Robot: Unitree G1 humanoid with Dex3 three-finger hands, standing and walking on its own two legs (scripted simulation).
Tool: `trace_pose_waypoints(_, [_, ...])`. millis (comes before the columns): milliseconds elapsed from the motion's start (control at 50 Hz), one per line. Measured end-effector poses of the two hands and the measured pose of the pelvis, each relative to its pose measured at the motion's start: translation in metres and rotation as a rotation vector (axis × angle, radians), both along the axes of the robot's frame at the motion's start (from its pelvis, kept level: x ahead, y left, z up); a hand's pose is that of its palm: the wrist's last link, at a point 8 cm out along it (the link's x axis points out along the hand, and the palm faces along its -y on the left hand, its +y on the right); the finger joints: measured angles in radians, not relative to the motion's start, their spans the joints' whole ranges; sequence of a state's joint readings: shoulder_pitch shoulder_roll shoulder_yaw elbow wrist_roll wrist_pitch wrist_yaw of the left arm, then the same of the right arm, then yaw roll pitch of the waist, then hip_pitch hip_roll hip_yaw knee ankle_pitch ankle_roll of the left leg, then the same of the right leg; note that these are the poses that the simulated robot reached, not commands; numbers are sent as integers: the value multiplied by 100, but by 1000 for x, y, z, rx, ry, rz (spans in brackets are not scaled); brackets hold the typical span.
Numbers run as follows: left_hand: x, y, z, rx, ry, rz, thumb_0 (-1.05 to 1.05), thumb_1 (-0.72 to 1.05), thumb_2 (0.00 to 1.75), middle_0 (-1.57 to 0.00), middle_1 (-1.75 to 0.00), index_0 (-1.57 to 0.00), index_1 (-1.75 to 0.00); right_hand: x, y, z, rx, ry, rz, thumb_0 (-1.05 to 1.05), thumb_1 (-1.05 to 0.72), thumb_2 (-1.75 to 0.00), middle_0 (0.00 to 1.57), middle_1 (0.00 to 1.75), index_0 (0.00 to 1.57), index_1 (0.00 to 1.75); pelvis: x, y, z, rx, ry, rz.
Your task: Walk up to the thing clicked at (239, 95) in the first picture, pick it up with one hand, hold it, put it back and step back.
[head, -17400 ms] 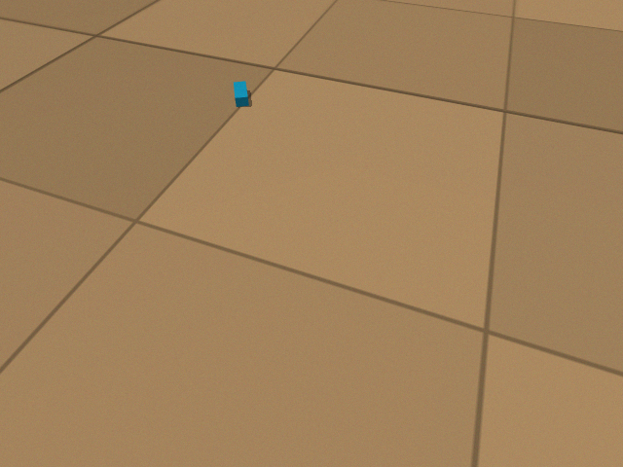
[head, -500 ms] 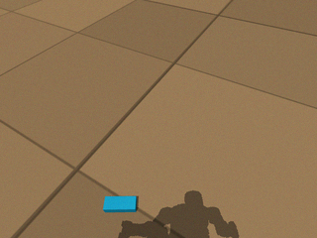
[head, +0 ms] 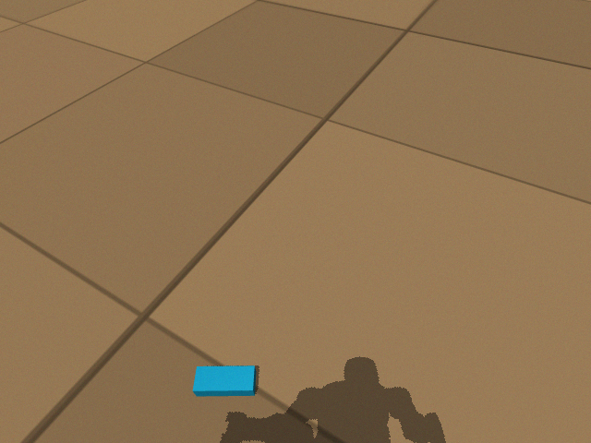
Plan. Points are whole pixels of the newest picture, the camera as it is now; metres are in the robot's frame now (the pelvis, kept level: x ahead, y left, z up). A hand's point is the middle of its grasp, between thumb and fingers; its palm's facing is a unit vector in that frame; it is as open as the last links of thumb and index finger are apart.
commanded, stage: rise first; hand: left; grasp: from above
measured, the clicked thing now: (225, 381) +0.43 +0.25 -0.75
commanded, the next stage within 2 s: none
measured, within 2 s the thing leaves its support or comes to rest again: neither
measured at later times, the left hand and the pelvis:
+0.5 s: hand out of the picture +0.14 +0.26 -0.18, palm faces -0.06 -0.92 -0.38, open 12.0 cm; pelvis -0.02 +0.01 -0.04, yaw -1 degrees
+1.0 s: hand out of the picture +0.12 +0.28 -0.26, palm faces -0.24 -0.83 -0.51, open 14.2 cm; pelvis -0.03 +0.03 -0.12, yaw +0 degrees
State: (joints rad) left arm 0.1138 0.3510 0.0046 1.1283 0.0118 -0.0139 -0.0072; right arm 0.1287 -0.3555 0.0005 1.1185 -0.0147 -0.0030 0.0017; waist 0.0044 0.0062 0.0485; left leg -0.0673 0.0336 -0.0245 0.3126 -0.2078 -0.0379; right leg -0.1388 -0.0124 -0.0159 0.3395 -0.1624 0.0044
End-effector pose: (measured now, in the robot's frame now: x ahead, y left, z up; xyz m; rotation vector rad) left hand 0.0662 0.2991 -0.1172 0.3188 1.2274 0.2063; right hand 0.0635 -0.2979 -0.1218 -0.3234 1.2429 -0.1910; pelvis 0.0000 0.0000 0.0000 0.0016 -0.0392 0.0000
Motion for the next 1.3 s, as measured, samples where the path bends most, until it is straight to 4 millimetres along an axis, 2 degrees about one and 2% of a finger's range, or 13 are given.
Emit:
trace_pose_waypoints(140, [0,-1,0,-1,-8,11,1,89,90,-19,-31,-20,-31,1,1,0,0,-14,-7,1,-91,-90,21,30,20,30,-1,0,-1,1,12,3])
trace_pose_waypoints(220, [28,-5,-4,-11,-93,31,1,79,93,-17,-41,-16,-41,10,13,-1,12,-115,-3,1,-91,-90,20,30,20,30,-10,0,-7,1,60,10])
trace_pose_waypoints(300, [59,-2,-12,-13,-130,-11,1,60,96,-12,-60,-12,-60,14,27,-6,35,-172,-5,1,-90,-90,20,30,20,30,-17,0,-17,2,122,2])
trace_pose_waypoints(380, [73,-1,-15,9,-140,-55,1,34,99,-7,-81,-8,-81,15,40,-11,60,-217,-23,1,-89,-89,21,30,20,30,-18,3,-24,1,149,-7])
trace_pose_waypoints(520, [66,3,-32,40,-70,-84,0,-14,100,-5,-100,-6,-101,26,53,-18,76,-295,-9,1,-87,-89,21,30,20,30,-16,11,-40,-8,202,-9])
trace_pose_waypoints(620, [57,7,-50,61,-75,-116,0,-37,100,-6,-106,-6,-107,40,56,-27,53,-350,22,1,-87,-89,21,30,20,30,-17,17,-59,-14,249,-8])
trace_pose_waypoints(740, [52,9,-67,85,-97,-169,0,-49,99,-7,-108,-7,-109,58,61,-38,32,-403,54,1,-87,-89,21,30,20,30,-20,22,-80,-25,294,-7])
trace_pose_waypoints(940, [49,12,-88,132,-88,-242,0,-56,98,-7,-108,-8,-109,79,79,-61,53,-472,106,1,-90,-90,21,30,20,30,-24,27,-110,-38,371,-1])
trace_pose_waypoints(1020, [58,17,-109,180,-84,-309,0,-56,98,-7,-108,-8,-108,83,81,-81,63,-487,136,1,-91,-90,21,30,20,30,-28,26,-130,-38,416,4])
trace_pose_waypoints(1100, [76,20,-140,243,-104,-408,0,-55,97,-7,-108,-8,-108,85,76,-112,65,-486,162,1,-90,-90,21,30,21,30,-35,24,-159,-34,470,7])
trace_pose_waypoints(1200, [108,20,-184,325,-158,-546,0,-53,97,-7,-108,-8,-108,78,65,-165,59,-446,176,1,-89,-90,21,30,21,30,-47,21,-204,-28,538,10])
trace_pose_waypoints(1300, [141,18,-225,414,-217,-675,0,-52,97,-7,-109,-8,-108,60,52,-224,53,-369,166,1,-89,-90,21,30,21,30,-61,18,-249,-26,591,12])
